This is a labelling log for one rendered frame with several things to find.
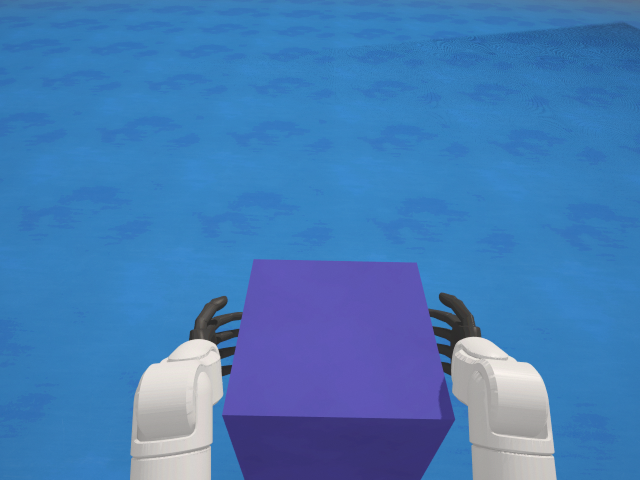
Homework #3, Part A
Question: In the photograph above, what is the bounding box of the robot right hand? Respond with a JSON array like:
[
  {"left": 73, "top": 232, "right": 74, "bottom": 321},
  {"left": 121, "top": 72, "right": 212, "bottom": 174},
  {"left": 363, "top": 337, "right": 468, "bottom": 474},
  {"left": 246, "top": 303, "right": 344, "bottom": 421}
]
[{"left": 428, "top": 293, "right": 482, "bottom": 376}]

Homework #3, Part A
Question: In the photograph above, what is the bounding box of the robot left hand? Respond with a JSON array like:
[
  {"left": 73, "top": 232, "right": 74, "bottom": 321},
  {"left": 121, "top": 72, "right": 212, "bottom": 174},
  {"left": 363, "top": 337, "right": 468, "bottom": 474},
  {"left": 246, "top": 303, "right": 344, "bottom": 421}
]
[{"left": 189, "top": 296, "right": 243, "bottom": 376}]

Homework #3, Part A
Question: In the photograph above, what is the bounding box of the carton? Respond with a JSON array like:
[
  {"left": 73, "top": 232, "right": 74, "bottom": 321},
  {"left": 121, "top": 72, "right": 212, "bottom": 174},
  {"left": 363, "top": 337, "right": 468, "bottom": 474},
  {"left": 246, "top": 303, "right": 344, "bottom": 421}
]
[{"left": 222, "top": 259, "right": 455, "bottom": 480}]

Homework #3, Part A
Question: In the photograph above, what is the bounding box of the right robot forearm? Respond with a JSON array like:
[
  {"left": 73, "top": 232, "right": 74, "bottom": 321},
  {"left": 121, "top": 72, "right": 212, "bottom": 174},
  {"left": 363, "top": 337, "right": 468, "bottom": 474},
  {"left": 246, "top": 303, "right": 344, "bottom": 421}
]
[{"left": 451, "top": 337, "right": 557, "bottom": 480}]

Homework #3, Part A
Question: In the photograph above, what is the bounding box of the left robot forearm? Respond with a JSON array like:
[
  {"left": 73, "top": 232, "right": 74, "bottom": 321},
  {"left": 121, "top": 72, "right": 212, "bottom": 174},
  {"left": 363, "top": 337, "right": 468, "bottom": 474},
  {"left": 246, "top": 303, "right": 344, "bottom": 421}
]
[{"left": 130, "top": 339, "right": 223, "bottom": 480}]

